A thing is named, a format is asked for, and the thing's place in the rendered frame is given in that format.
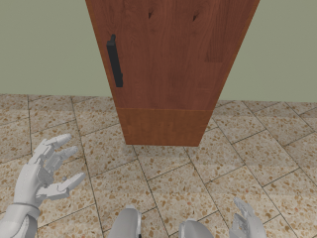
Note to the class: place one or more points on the right robot shin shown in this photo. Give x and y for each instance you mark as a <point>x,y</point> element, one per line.
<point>189,218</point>

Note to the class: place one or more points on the robot left forearm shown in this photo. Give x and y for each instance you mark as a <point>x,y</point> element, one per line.
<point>20,221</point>

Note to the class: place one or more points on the right robot hand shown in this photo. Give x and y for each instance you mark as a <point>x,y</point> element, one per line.
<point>251,227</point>

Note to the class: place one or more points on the handle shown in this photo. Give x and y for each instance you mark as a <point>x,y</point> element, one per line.
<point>114,60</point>

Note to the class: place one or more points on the robot left thigh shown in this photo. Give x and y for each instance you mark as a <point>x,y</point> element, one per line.
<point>128,224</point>

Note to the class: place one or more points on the cupboard door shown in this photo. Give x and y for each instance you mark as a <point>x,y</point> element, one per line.
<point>173,54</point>

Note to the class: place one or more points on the left robot hand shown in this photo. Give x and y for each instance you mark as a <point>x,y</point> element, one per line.
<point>29,186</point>

